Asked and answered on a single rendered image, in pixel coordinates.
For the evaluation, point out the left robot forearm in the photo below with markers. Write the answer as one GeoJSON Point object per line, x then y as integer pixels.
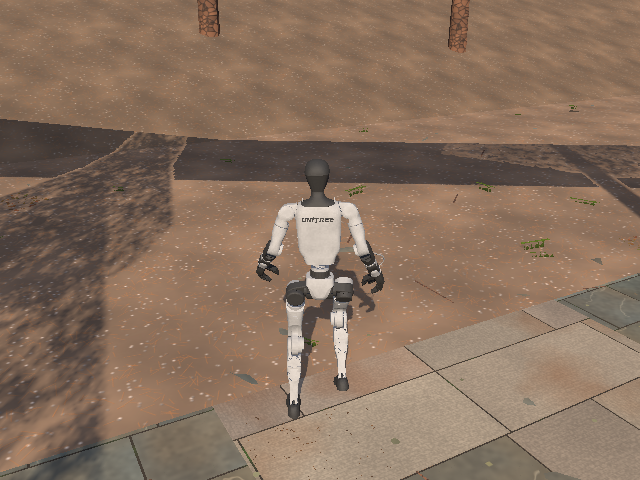
{"type": "Point", "coordinates": [265, 259]}

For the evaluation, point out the robot left hand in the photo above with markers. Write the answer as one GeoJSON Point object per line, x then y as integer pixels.
{"type": "Point", "coordinates": [262, 275]}

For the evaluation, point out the right robot forearm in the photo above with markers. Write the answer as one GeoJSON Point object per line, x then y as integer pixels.
{"type": "Point", "coordinates": [370, 262]}

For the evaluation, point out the robot shin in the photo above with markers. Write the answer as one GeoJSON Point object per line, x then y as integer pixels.
{"type": "Point", "coordinates": [340, 339]}
{"type": "Point", "coordinates": [293, 372]}

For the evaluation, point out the left robot upper arm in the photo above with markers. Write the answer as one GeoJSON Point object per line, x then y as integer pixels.
{"type": "Point", "coordinates": [286, 213]}

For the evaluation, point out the right robot upper arm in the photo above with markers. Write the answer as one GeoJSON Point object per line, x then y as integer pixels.
{"type": "Point", "coordinates": [350, 211]}

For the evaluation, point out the right robot shin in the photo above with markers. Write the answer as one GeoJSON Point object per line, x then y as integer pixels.
{"type": "Point", "coordinates": [340, 339]}

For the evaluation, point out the robot right hand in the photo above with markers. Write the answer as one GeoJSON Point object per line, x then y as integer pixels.
{"type": "Point", "coordinates": [379, 280]}

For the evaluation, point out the left robot shin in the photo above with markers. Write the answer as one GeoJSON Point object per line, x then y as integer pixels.
{"type": "Point", "coordinates": [293, 372]}

